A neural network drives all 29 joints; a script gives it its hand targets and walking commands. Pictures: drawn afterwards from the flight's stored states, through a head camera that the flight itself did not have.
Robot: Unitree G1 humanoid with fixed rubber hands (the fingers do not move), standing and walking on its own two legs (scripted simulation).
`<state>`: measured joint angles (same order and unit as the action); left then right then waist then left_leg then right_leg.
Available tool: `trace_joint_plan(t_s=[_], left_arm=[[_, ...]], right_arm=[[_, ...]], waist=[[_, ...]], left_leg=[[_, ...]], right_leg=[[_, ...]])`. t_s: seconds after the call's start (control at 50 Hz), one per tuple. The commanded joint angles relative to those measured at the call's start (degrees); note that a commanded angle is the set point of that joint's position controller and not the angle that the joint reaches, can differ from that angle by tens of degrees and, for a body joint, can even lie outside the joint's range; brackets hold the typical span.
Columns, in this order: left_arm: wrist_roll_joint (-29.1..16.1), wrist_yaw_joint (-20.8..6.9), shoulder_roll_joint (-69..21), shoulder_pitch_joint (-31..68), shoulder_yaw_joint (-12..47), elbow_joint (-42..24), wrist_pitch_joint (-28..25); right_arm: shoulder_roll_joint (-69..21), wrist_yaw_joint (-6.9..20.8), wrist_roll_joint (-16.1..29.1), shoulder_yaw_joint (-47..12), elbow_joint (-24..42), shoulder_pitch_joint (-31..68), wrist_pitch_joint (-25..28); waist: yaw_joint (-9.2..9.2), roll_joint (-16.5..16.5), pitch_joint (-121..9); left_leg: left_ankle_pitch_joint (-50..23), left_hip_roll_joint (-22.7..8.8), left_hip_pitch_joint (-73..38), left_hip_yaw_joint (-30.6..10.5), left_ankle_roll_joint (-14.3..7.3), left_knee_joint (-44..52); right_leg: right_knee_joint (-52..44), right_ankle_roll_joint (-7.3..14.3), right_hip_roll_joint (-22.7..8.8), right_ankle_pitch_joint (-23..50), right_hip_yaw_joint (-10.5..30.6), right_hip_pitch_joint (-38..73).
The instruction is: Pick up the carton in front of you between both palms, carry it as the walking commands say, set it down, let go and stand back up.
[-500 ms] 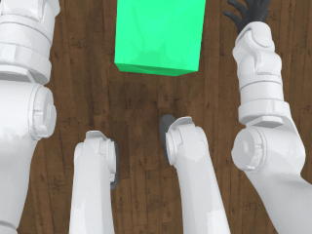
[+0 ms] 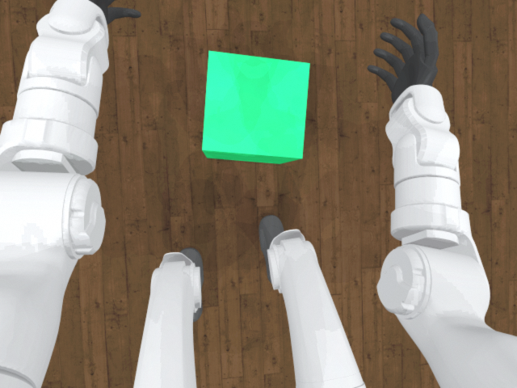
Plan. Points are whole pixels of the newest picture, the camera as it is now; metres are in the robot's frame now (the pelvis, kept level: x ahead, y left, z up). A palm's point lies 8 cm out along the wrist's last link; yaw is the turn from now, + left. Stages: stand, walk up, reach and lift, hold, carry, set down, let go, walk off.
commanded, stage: set down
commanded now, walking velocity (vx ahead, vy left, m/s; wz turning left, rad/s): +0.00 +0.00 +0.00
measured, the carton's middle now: (250, 117) +0.51 -0.10 -0.48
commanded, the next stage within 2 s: let go in 0.02 s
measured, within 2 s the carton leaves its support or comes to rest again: neither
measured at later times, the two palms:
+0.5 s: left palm (27, 139) +0.43 +0.15 +0.01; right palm (492, 164) +0.36 -0.27 +0.02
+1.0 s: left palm out of the picture +0.30 +0.22 +0.10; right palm out of the picture +0.25 -0.24 +0.11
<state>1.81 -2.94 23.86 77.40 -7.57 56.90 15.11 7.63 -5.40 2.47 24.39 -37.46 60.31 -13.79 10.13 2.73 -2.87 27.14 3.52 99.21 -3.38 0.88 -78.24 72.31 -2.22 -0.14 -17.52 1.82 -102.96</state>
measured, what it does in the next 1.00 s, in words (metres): rises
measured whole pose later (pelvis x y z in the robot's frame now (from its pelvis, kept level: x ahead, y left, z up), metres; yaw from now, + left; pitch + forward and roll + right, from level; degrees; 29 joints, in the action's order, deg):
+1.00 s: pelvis +0.10 +0.00 +0.17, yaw -2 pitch +5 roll -1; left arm 2.0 -0.9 10.8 -7.2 -4.5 28.8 0.9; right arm 12.3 4.0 1.9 1.1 -23.3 -13.0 -2.0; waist 2.3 -0.2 2.0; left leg 18.9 0.0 13.5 -3.0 0.3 -27.2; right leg 25.7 -0.9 1.0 -11.9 2.3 -19.1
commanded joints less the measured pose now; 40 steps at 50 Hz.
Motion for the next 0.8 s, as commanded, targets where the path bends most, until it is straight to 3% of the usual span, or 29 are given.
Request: trace_joint_plan(t_s=[0.0, 0.1, 0.22, 0.34, 0.42, 0.52, 0.68, 0.78], left_arm=[[1.3, -0.6, 4.4, 15.2, -1.8, -4.7, -1.5], [4.9, 0.3, 0.6, 7.4, -5.5, -5.6, -2.6], [8.0, 5.6, -7.9, -10.2, -8.3, -16.7, -4.1], [6.6, 9.3, -12.4, -25.1, -6.7, -28.8, -6.1], [5.4, 8.6, -12.4, -35.0, -5.7, -31.4, -7.8], [3.7, 6.7, -11.3, -47.7, -4.3, -29.1, -10.8], [2.0, 4.8, -9.6, -65.3, -2.1, -27.7, -14.9], [1.4, 4.2, -9.1, -73.2, -0.6, -29.7, -16.2]], right_arm=[[5.4, 0.6, -1.5, 1.0, 5.3, 9.5, 1.4], [4.3, 2.9, -5.1, 1.1, 5.5, 3.1, 2.8], [5.8, 7.6, -9.3, -1.6, 10.5, -11.7, 4.8], [8.2, 11.5, -8.1, -7.5, 13.9, -24.9, 6.4], [8.2, 12.7, -6.2, -11.8, 14.0, -33.7, 7.5], [7.7, 12.3, -3.8, -15.9, 14.7, -45.1, 9.7], [7.9, 10.1, -1.4, -20.8, 19.8, -61.9, 12.8], [8.7, 9.4, -0.4, -22.2, 21.3, -68.4, 13.6]], waist=[[2.73, 7.2, -57.0], [1.19, 5.9, -59.1], [-0.33, 3.9, -62.0], [-1.27, 1.9, -50.2], [-1.82, 0.5, -41.1], [-2.91, -2.6, -33.4], [-4.61, -5.7, -22.4], [-6.3, -3.6, -15.5]], left_leg=[[-17.3, 2.7, -27.2, 4.7, 0.8, 12.0], [-22.9, 2.7, -33.2, 4.4, 1.2, 17.2], [-32.3, 2.3, -43.3, 3.5, 2.2, 23.2], [-21.6, 2.2, -46.3, 4.1, 2.2, 31.7], [-13.4, 1.9, -46.9, 4.7, 1.6, 36.0], [-10.2, 1.5, -48.4, 4.5, 0.7, 39.8], [-12.9, 0.8, -59.7, 4.2, -0.2, 46.0], [-17.8, 0.2, -70.2, 3.2, -0.2, 50.4]], right_leg=[[-5.5, -1.7, 3.4, 22.7, -7.8, 42.5], [-9.9, -1.4, 3.4, 26.2, -7.8, 48.7], [-14.7, 0.1, 3.4, 31.7, -7.3, 58.1], [-21.4, 1.2, 2.7, 26.0, -5.1, 69.1], [-26.1, 1.2, 2.1, 21.1, -3.7, 76.0], [-30.4, 0.7, 1.4, 21.0, -1.6, 84.7], [-36.8, -0.2, 1.1, 25.8, 0.1, 95.0], [-40.7, -0.3, 1.7, 27.2, -0.2, 97.2]])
